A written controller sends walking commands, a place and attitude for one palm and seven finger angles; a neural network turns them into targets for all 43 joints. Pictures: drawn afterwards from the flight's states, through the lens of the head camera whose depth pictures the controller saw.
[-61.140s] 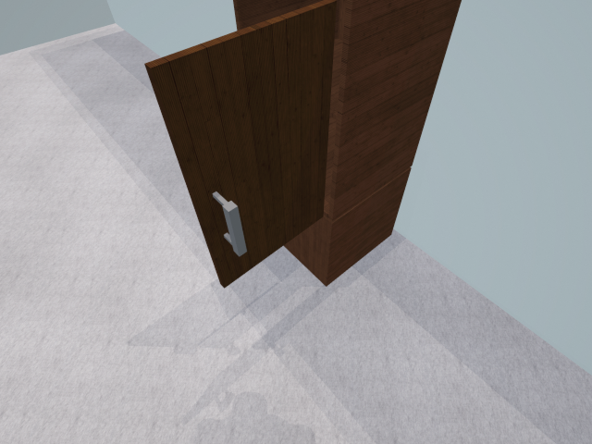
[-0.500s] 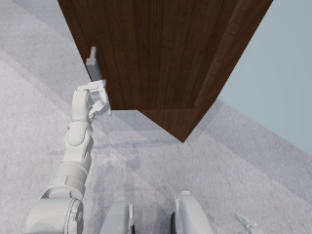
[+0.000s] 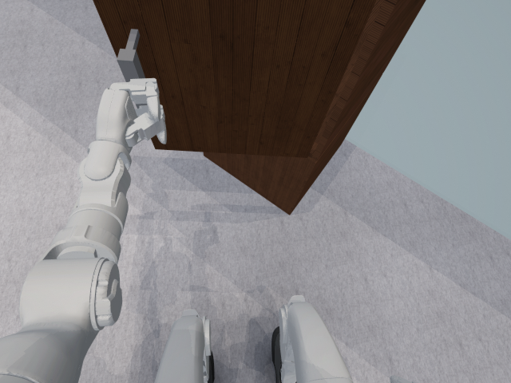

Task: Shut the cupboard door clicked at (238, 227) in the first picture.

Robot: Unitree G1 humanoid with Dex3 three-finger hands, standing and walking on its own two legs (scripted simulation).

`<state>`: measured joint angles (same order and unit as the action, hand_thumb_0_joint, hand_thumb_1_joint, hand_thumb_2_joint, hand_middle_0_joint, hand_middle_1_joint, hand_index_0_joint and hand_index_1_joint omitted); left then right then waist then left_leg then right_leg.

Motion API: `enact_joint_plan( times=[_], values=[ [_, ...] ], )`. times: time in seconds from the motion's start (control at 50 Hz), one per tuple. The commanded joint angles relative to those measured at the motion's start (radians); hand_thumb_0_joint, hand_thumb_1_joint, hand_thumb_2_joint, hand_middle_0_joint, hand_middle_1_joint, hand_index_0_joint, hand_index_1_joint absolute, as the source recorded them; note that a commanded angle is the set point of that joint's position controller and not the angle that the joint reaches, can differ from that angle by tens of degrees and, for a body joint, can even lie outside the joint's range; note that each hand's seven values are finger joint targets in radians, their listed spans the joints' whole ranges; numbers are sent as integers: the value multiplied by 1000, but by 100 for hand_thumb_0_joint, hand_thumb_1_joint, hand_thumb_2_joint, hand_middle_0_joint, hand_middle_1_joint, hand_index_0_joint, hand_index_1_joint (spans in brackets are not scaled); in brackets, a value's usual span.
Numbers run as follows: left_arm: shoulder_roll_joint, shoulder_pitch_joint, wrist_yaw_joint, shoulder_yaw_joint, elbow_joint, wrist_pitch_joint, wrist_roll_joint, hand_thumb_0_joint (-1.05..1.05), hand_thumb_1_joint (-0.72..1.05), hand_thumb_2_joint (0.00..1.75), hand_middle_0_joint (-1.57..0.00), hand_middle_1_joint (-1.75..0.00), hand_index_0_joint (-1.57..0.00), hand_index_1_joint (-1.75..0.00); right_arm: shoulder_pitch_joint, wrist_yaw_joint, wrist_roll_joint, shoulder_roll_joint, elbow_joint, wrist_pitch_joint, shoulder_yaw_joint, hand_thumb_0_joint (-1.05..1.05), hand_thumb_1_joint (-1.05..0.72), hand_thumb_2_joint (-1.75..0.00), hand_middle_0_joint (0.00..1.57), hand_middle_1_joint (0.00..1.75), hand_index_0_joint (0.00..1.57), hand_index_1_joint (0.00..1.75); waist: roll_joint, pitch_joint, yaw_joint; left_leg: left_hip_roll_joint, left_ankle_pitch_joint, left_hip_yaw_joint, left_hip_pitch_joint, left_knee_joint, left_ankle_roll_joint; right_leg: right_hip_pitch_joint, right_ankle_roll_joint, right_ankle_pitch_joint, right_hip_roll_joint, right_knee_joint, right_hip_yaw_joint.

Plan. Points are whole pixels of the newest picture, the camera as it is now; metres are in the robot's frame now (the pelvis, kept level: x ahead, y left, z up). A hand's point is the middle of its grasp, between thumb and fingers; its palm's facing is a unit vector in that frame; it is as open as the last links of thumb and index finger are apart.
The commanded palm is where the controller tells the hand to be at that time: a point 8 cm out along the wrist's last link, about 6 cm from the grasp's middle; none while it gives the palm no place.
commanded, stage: push the door shut along its arc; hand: left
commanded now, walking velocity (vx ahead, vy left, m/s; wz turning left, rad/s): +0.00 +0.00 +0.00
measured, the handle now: (143, 82) +0.58 +0.14 +0.05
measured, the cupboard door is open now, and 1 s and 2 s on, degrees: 35 21 19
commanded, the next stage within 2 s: pull the fist back off the door in 0.86 s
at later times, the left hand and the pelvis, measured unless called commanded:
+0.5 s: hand (184, 88) +0.56 +0.08 +0.05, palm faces -0.30 -0.95 -0.04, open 3.1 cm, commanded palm +0.57 +0.11 +0.05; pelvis +0.00 +0.01 -0.02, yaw -2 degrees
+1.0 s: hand (206, 65) +0.61 +0.04 +0.05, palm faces -0.36 -0.93 -0.02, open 2.9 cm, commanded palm +0.61 +0.06 +0.05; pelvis +0.00 +0.00 -0.03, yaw -3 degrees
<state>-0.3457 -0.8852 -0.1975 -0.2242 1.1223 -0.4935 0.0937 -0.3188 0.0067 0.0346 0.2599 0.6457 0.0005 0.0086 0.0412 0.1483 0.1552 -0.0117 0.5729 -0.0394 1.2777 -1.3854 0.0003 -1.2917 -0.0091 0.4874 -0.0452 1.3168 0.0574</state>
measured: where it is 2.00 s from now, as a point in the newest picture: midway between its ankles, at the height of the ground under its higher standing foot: outside the picture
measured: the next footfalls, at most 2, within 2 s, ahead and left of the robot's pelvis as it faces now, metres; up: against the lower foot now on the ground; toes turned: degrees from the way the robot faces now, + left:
none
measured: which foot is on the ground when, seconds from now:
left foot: down 0.00-1.00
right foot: down 0.00-1.00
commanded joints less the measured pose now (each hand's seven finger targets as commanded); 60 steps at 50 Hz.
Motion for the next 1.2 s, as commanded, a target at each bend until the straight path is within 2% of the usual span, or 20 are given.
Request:
enact_joint_plan(
  times=[0.0, 0.06, 0.08, 0.3, 0.36, 0.44, 0.46, 0.52, 0.62, 0.74, 0.82, 0.94, 0.96, 0.98, 1.0, 1.04, 1.06, 1.1, 1.12, 1.18],
  values=[
    [-98, -609, -26, 44, -178, -43, -13, 0, 90, 90, -130, -150, -130, -150, -152, -15, 1, 180, -47, -20, -58, 0, -90, -90, 20, 30, 20, 30, 81, 489, 112, 14, -194, -40, -327, 190, 23, 211, 40, -124, 50, -166, -16],
    [-137, -661, -35, 31, -183, -44, -24, 0, 90, 90, -130, -150, -130, -150, -166, -15, 5, 187, -39, -25, -59, 0, -90, -90, 20, 30, 20, 30, 117, 541, 121, 12, -212, -47, -348, 176, 24, 194, 43, -131, 50, -156, -16],
    [-115, -651, -40, 45, -161, -35, -25, 0, 90, 90, -130, -150, -130, -150, -168, -11, 5, 184, -40, -26, -58, 0, -90, -90, 20, 30, 20, 30, 132, 530, 122, 13, -208, -44, -346, 173, 23, 181, 44, -127, 51, -157, -14],
    [-206, -798, -66, 15, -93, 27, -50, 0, 90, 90, -130, -150, -130, -150, -210, -7, 10, 199, -23, -27, -44, 0, -90, -90, 20, 30, 20, 30, 150, 530, 172, 0, -228, -63, -317, 139, 28, 122, 46, -131, 60, -134, -4],
    [-223, -840, -77, 15, -111, 38, -59, 0, 90, 90, -130, -150, -130, -150, -221, -4, 14, 198, -22, -32, -41, 0, -90, -90, 20, 30, 20, 30, 211, 570, 171, -1, -271, -65, -344, 127, 25, 112, 51, -154, 62, -120, -1],
    [-221, -838, -93, 3, -72, 71, -54, 0, 90, 90, -130, -150, -130, -150, -236, -2, 16, 198, -25, -31, -37, 0, -90, -90, 20, 30, 20, 30, 206, 570, 180, -6, -309, -72, -356, 115, 25, 84, 52, -169, 67, -111, 8],
    [-273, -859, -92, -29, -86, 76, -57, 0, 90, 90, -130, -150, -130, -150, -239, -3, 17, 203, -24, -28, -35, 0, -90, -90, 20, 30, 20, 30, 214, 586, 171, -8, -319, -74, -347, 111, 22, 98, 52, -177, 66, -103, 7],
    [-300, -872, -91, -40, -50, 98, -76, 0, 90, 90, -130, -150, -130, -150, -243, -2, 15, 199, -28, -28, -28, 0, -90, -90, 20, 30, 20, 30, 172, 551, 187, -5, -283, -57, -274, 95, 33, 114, 47, -163, 71, -110, -1],
    [-368, -901, -101, -80, -60, 115, -90, 0, 90, 90, -130, -150, -130, -150, -259, 0, 20, 199, -38, -32, -22, 0, -90, -90, 20, 30, 20, 30, 195, 605, 186, -9, -340, -56, -267, 72, 34, 134, 48, -203, 75, -86, 0],
    [-389, -885, -126, -98, -57, 155, -104, 0, 90, 90, -130, -150, -130, -150, -281, 4, 21, 197, -45, -29, -25, 0, -90, -90, 20, 30, 20, 30, 207, 647, 185, -14, -417, -51, -279, 46, 34, 135, 49, -273, 80, -63, 2],
    [-398, -933, -138, -88, -34, 193, -112, 0, 90, 90, -130, -150, -130, -150, -291, -1, 17, 195, -38, -27, -23, 0, -90, -90, 20, 30, 20, 30, 161, 603, 211, -11, -349, -33, -195, 36, 45, 161, 39, -255, 83, -80, -7],
    [-338, -1067, -155, -28, -52, 209, -113, 0, 90, 90, -130, -150, -130, -150, -314, -9, 26, 196, -6, -47, -26, 0, -90, -90, 20, 30, 20, 30, 238, 610, 254, -14, -364, -48, -254, 15, 46, 62, 46, -242, 84, -70, 5],
    [-380, -1031, 26, -234, -80, 210, -38, 0, 90, 90, -130, -150, -130, -150, -351, -1, 50, 185, -42, -50, -10, 0, -90, -90, 20, 30, 20, 30, 259, 650, 177, -20, -368, -62, -230, 35, 31, 91, 40, -239, 77, -73, 5],
    [-315, -967, 111, -188, -42, 212, -59, 0, 90, 90, -130, -150, -130, -150, -330, 16, 52, 177, -43, -49, -12, 0, -90, -90, 20, 30, 20, 30, 264, 665, 176, -24, -376, -67, -252, 46, 20, 88, 36, -232, 77, -66, 8],
    [-234, -934, 185, -180, -24, 209, -56, 0, 90, 90, -130, -150, -130, -150, -336, 30, 62, 167, -41, -47, -17, 0, -90, -90, 20, 30, 20, 30, 186, 631, 188, -25, -370, -65, -239, 51, 21, 92, 28, -228, 81, -78, 14],
    [-220, -934, 339, -201, -88, 146, -104, 0, 90, 90, -130, -150, -130, -150, -339, 56, 87, 159, -49, -50, -25, 0, -90, -90, 20, 30, 20, 30, 201, 668, 167, -19, -381, -49, -228, 47, 19, 124, 26, -242, 80, -77, 8],
    [-227, -946, 389, -163, -103, 115, -167, 0, 90, 90, -130, -150, -130, -150, -340, 71, 93, 157, -40, -45, -30, 0, -90, -90, 20, 30, 20, 30, 232, 687, 171, -19, -378, -42, -237, 47, 15, 131, 25, -237, 76, -78, 4],
    [-231, -957, 424, -95, -115, 67, -270, 0, 90, 90, -130, -150, -130, -150, -348, 91, 96, 157, -26, -31, -43, 0, -90, -90, 20, 30, 20, 30, 247, 690, 185, -17, -378, -31, -266, 59, 15, 158, 27, -247, 72, -95, -3],
    [-231, -959, 418, -78, -141, 50, -285, 0, 90, 90, -130, -150, -130, -150, -347, 95, 93, 159, -27, -24, -49, 0, -90, -90, 20, 30, 20, 30, 257, 721, 183, -14, -388, -29, -297, 68, 15, 184, 28, -264, 71, -104, -6],
    [-202, -923, 362, -72, -158, 42, -227, 0, 90, 90, -130, -150, -130, -150, -329, 90, 74, 159, -34, -12, -58, 0, -90, -90, 20, 30, 20, 30, 246, 774, 169, -4, -386, -25, -333, 105, 12, 284, 29, -313, 72, -130, -13]
  ],
)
